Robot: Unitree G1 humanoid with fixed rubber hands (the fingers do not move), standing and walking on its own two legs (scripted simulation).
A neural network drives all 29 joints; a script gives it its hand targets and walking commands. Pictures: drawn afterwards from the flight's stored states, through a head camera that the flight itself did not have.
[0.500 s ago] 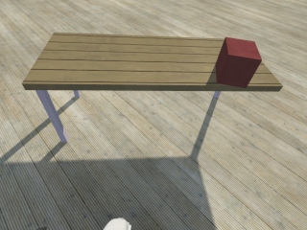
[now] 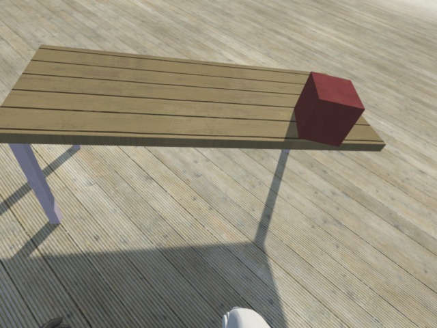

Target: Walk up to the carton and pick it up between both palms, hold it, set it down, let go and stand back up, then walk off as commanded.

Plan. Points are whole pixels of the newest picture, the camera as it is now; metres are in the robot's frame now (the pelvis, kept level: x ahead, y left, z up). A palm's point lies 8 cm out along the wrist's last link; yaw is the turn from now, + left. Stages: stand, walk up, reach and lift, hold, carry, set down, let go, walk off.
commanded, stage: walk up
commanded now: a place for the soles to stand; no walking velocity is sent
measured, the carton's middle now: (325, 109) +0.95 -0.45 -0.06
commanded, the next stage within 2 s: none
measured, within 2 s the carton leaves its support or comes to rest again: neither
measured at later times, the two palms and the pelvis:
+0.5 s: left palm (110, 269) +0.26 +0.21 -0.10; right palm out of the picture +0.16 -0.41 -0.08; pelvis +0.12 -0.09 +0.00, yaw -2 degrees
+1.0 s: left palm (118, 232) +0.35 +0.22 -0.11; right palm (406, 298) +0.23 -0.43 -0.06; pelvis +0.20 -0.09 -0.01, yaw -1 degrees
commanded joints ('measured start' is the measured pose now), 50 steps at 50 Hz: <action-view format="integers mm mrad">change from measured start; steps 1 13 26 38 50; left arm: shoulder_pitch -85 -263 -34 -270 -236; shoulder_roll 215 219 228 115 282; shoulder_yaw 61 79 74 12 87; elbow -52 -133 -62 -155 -58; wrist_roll -14 3 -29 -5 13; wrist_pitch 5 -35 -82 -28 23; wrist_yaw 1 -14 41 15 3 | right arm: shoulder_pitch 129 76 101 348 110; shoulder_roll -380 -443 -306 -487 -453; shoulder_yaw -105 -129 -67 -139 -117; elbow -19 -32 -10 48 15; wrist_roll -2 -15 6 -45 -16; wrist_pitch -39 -46 -12 -41 -33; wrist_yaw -45 -44 -29 -62 -73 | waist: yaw -26 -39 69 -112 -42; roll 192 256 76 361 230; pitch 71 24 -173 -49 4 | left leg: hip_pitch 128 263 -432 227 114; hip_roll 342 447 57 382 363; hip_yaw -501 -484 -183 -919 -695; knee -506 -293 441 -527 -381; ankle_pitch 137 248 -114 -398 -310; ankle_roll -105 160 -66 43 131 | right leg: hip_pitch -293 -282 480 -452 -374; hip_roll -68 -142 -277 22 -89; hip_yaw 100 81 325 8 79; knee -13 -230 -686 82 120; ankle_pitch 37 -214 223 -291 -176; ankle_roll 2 -26 -211 -35 17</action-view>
